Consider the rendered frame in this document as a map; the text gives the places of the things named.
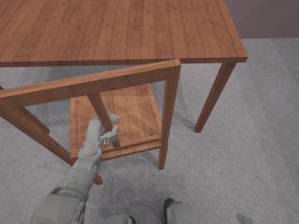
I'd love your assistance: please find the left robot hand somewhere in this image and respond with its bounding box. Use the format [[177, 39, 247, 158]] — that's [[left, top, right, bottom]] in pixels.
[[85, 112, 120, 146]]

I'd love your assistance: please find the right robot hand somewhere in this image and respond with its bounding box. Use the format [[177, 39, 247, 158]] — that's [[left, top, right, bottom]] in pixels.
[[236, 213, 255, 224]]

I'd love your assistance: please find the robot left forearm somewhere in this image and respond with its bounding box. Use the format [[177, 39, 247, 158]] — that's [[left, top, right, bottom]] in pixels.
[[29, 139, 102, 224]]

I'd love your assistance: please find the right robot thigh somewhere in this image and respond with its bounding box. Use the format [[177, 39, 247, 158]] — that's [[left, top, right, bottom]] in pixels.
[[166, 203, 201, 224]]

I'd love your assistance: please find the left robot shin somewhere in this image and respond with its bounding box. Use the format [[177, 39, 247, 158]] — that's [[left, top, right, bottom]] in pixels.
[[116, 211, 127, 216]]

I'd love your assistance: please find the robot left upper arm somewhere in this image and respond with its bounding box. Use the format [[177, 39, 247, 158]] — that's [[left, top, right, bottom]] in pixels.
[[32, 193, 86, 224]]

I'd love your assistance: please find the chair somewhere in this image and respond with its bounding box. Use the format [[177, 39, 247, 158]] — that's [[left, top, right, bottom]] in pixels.
[[0, 59, 181, 185]]

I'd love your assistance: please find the table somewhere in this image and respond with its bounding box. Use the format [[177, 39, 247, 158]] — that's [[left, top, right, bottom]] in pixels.
[[0, 0, 249, 134]]

